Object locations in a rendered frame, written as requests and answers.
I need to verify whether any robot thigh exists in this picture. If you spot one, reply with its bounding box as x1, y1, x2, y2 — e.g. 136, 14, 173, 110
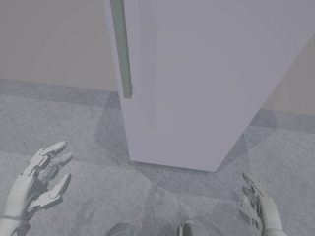
107, 222, 137, 236
177, 223, 209, 236

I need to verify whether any handle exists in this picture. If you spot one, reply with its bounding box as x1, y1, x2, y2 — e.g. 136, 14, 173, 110
110, 0, 133, 99

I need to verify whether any robot right thigh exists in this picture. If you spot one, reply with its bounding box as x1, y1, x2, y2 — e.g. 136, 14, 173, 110
177, 223, 209, 236

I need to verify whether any right robot hand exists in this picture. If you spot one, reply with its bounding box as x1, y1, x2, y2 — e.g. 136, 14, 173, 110
239, 171, 283, 233

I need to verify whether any left robot forearm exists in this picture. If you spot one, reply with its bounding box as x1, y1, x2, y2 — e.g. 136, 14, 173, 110
0, 216, 31, 236

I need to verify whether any left robot hand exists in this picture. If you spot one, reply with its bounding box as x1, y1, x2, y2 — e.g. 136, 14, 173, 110
3, 141, 74, 221

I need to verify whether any robot left thigh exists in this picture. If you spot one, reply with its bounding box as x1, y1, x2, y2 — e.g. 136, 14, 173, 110
107, 222, 137, 236

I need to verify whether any fridge door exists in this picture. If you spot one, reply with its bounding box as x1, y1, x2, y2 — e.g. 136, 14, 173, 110
104, 0, 315, 172

